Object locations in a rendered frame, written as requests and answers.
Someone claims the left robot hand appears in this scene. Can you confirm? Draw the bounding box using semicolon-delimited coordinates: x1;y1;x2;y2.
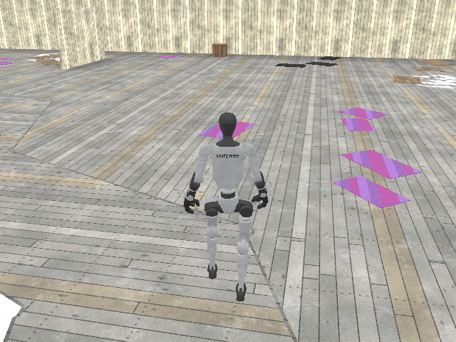
183;198;200;214

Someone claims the left robot foot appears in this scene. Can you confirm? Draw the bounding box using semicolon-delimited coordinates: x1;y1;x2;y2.
207;264;217;279

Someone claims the robot left forearm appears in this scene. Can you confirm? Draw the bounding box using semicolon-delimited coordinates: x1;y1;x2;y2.
185;172;200;201

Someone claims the robot foot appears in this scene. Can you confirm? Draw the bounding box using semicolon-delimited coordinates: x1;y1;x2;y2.
236;283;247;301
207;264;217;279

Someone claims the left robot upper arm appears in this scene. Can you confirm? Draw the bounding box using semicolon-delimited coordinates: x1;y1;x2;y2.
193;143;213;183

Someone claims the robot right forearm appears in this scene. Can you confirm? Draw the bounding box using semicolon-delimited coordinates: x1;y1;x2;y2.
255;171;267;197

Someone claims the right robot upper arm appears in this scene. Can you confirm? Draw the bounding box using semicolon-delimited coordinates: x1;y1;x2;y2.
242;143;262;182

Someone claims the right robot hand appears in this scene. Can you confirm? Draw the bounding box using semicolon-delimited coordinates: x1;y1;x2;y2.
252;195;268;209

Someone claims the right robot foot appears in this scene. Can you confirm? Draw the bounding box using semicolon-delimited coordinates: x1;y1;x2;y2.
236;283;247;301

